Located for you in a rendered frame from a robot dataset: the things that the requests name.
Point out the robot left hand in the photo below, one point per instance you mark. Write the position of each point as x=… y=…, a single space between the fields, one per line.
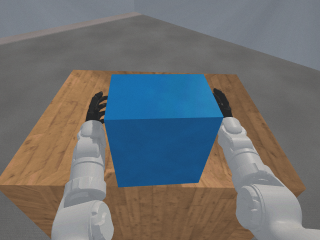
x=95 y=106

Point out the pedestal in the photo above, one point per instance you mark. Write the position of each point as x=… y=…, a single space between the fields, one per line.
x=35 y=178

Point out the right robot forearm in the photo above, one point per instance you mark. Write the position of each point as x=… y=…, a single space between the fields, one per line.
x=242 y=158

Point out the robot right upper arm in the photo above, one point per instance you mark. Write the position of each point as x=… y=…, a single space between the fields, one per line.
x=272 y=213

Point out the robot right hand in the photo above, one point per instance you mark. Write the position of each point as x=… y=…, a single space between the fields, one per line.
x=222 y=103

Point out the carton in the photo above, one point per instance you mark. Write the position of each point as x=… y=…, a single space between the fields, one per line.
x=160 y=127

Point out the left robot forearm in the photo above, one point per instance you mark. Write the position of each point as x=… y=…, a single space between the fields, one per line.
x=86 y=181

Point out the robot left upper arm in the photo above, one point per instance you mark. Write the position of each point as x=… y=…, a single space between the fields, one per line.
x=86 y=221

